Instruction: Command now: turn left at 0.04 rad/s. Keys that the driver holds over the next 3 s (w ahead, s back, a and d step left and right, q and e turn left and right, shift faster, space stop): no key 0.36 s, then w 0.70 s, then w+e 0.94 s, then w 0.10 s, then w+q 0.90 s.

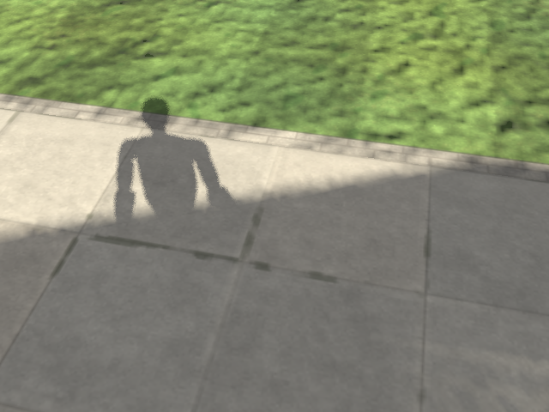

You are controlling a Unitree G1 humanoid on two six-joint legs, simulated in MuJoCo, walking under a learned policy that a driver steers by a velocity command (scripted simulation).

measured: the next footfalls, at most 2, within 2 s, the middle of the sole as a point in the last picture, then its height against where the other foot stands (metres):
right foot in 1.14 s outside the picture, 0.18 m lower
left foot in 1.54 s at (274, 359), level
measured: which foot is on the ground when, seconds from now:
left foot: down 0.00-1.00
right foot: down 0.00-0.64, up 0.66-1.00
